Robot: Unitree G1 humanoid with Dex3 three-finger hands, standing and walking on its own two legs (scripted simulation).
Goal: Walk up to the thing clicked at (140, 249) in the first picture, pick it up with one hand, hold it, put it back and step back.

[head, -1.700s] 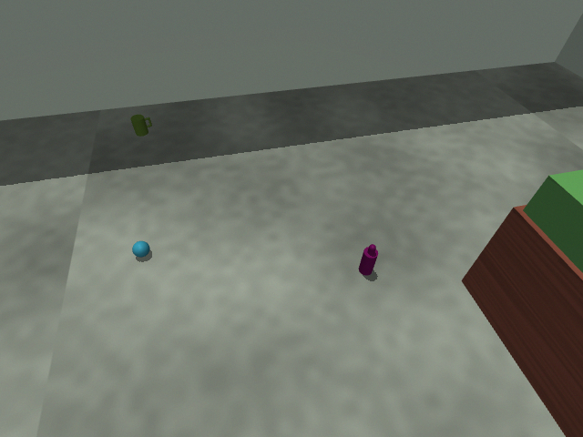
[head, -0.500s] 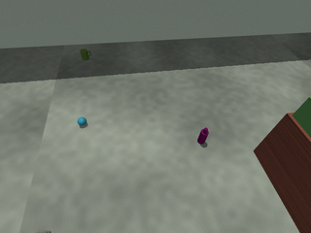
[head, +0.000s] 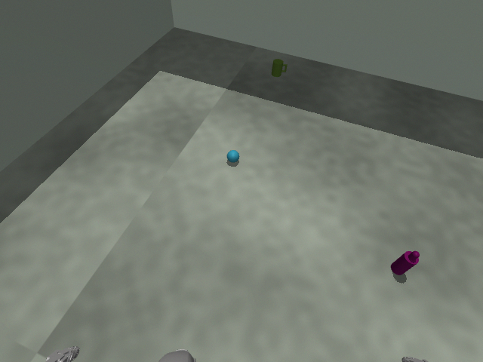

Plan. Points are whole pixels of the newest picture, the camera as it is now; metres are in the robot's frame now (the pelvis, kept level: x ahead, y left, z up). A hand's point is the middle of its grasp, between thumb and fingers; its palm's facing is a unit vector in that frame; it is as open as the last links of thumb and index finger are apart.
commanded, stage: walk up
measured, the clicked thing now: (233, 156) +1.20 +0.03 -0.73
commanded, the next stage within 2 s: none
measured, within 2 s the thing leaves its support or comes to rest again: neither
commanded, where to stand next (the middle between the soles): +0.07 +0.04 m, yaw +46 degrees
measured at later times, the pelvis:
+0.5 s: pelvis +0.01 -0.03 -0.01, yaw +24 degrees
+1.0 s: pelvis +0.03 +0.00 -0.03, yaw +40 degrees
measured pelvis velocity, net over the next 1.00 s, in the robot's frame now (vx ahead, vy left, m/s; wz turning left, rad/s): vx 0.03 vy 0.00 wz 0.69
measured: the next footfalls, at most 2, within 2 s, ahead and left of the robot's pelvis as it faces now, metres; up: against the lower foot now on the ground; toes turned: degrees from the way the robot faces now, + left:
left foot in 0.06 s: +0.08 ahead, +0.13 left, +0.00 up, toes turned +6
right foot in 0.38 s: +0.14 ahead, -0.12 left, +0.00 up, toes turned +15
